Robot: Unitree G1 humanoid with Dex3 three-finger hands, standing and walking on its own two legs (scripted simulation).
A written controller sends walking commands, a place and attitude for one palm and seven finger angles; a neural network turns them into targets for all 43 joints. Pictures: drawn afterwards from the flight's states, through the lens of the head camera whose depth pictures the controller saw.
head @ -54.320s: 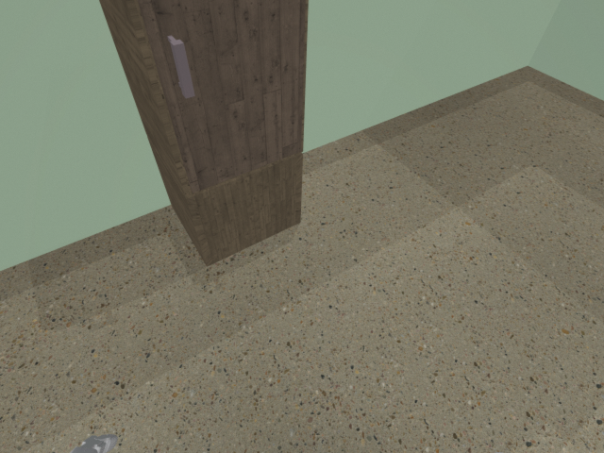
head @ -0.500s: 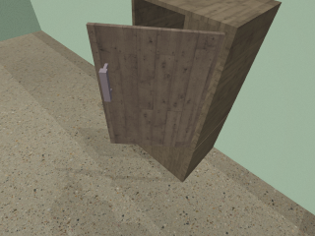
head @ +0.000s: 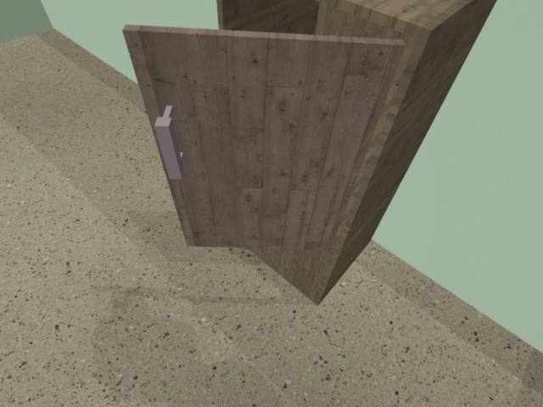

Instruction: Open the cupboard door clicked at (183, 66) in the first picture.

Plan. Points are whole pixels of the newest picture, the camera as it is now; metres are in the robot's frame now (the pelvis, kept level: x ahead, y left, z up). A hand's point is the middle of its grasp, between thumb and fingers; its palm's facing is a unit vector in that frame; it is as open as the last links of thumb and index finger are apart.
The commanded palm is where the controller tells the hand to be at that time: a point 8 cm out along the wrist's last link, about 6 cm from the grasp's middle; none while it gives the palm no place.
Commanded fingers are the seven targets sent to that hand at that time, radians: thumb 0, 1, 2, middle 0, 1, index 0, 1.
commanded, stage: come to a stop and stand still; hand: left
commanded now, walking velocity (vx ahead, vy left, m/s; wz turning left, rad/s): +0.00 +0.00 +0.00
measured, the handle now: (172, 142) +0.53 +0.21 +0.07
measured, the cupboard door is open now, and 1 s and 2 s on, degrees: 40 40 40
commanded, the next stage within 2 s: look again from close up in 0.82 s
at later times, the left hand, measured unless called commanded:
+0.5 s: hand out of the picture +0.06 +0.18 -0.14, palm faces +0.07 -0.95 -0.31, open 7.4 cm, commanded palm none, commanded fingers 0.00 0.90 0.90 -0.20 -0.30 -0.20 -0.30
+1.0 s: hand out of the picture -0.04 +0.18 -0.17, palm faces +0.06 -0.97 -0.24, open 7.4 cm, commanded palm none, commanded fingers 0.00 0.90 0.90 -0.20 -0.30 -0.20 -0.30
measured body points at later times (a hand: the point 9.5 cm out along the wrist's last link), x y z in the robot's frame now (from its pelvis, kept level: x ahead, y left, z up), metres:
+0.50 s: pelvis -0.03 -0.06 +0.00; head -0.05 -0.06 +0.45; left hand +0.06 +0.22 -0.12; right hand +0.06 -0.36 -0.12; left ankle -0.03 +0.06 -0.73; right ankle +0.03 -0.13 -0.73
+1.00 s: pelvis -0.04 -0.03 +0.01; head -0.06 -0.02 +0.46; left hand -0.04 +0.23 -0.15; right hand -0.05 -0.30 -0.14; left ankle -0.03 +0.06 -0.73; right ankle +0.03 -0.13 -0.73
